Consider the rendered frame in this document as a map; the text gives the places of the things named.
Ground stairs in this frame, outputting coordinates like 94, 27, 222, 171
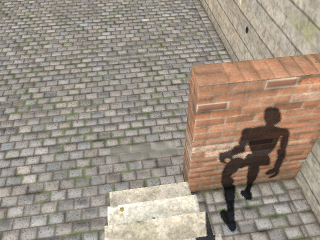
104, 181, 223, 240

